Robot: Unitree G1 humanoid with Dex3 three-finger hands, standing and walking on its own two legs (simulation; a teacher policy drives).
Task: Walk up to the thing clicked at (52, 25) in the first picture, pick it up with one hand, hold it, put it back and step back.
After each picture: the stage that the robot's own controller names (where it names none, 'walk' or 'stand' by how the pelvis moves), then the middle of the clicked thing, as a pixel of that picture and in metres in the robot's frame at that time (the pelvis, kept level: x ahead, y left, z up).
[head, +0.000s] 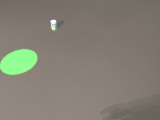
stand; (53, 25) +1.65 +0.30 -0.72
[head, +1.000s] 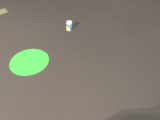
walk; (69, 26) +1.53 +0.14 -0.69
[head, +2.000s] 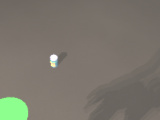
walk; (54, 61) +0.99 +0.19 -0.71
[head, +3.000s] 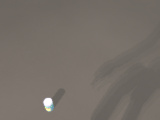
walk; (48, 104) +0.57 +0.23 -0.71
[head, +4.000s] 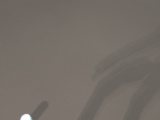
walk; out of the picture +0.39 +0.36 -0.67
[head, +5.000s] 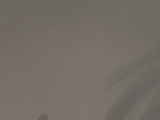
stand; out of the picture +0.37 +0.37 -0.72
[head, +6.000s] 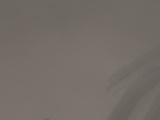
stand; out of the picture +0.34 +0.36 -0.72
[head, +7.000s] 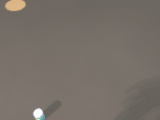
stand; (39, 115) +0.46 +0.34 -0.72
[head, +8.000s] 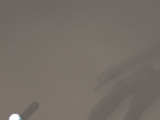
stand; out of the picture +0.41 +0.41 -0.69
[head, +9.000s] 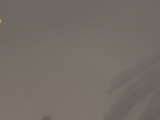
stand; out of the picture +0.39 +0.36 -0.72
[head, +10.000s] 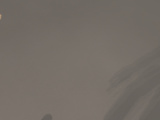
stand; out of the picture +0.38 +0.35 -0.72
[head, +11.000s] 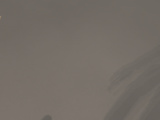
stand; out of the picture +0.37 +0.36 -0.72
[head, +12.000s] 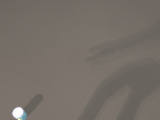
go down; (20, 114) +0.38 +0.37 -0.65
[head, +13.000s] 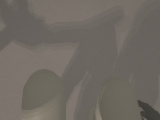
go down; out of the picture +0.40 +0.40 -0.28
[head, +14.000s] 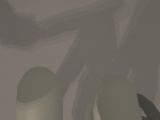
approach; out of the picture +0.39 +0.42 -0.27
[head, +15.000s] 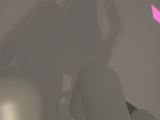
close in; out of the picture +0.35 +0.44 -0.21
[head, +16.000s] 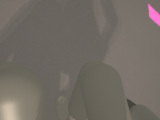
approach; out of the picture +0.34 +0.44 -0.21
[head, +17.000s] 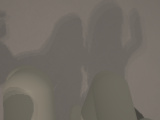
lift; out of the picture +0.35 +0.36 -0.23
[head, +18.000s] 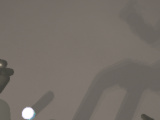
lift; (29, 113) +0.34 +0.29 -0.56
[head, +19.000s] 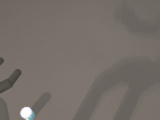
approach; (28, 114) +0.35 +0.30 -0.62
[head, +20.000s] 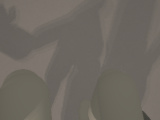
stand; out of the picture +0.37 +0.35 -0.25
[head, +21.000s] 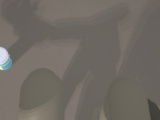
stand; (1, 59) +0.38 +0.33 -0.27
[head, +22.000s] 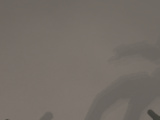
stand; out of the picture +0.34 +0.28 -0.63
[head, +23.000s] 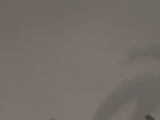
stand; out of the picture +0.34 +0.28 -0.66
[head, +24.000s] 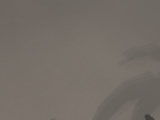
stand; out of the picture +0.34 +0.28 -0.66
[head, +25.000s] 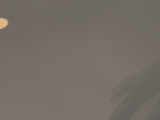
stand; out of the picture +0.36 +0.27 -0.72
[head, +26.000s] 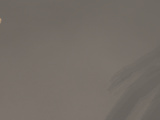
stand; out of the picture +0.34 +0.29 -0.72
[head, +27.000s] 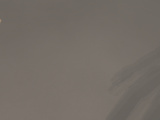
stand; out of the picture +0.33 +0.30 -0.73
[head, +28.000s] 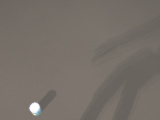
walk; (35, 109) +0.39 +0.24 -0.70
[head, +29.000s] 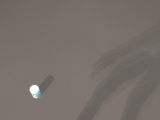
walk; (35, 91) +0.55 +0.33 -0.70
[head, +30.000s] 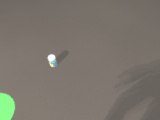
walk; (52, 60) +0.88 +0.31 -0.70
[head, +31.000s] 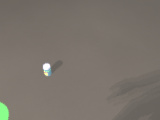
stand; (47, 69) +0.93 +0.30 -0.71
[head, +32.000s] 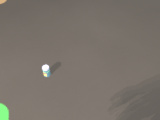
stand; (46, 70) +0.97 +0.31 -0.73
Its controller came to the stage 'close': yes
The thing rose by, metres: 0.04
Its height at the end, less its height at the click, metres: +0.00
